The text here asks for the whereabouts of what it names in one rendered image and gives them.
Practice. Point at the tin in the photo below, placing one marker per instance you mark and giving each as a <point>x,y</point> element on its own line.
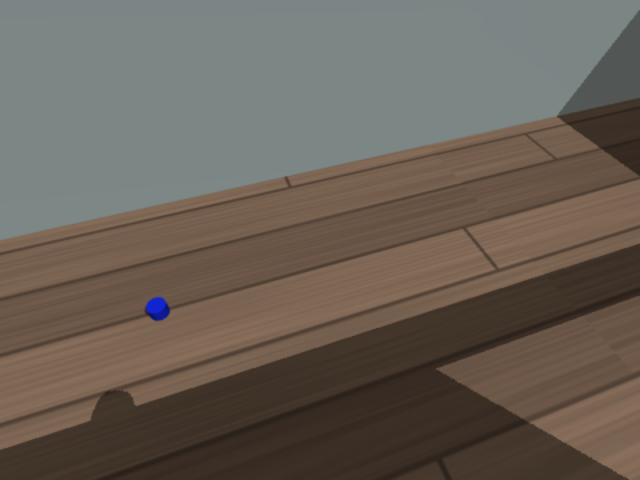
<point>157,308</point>

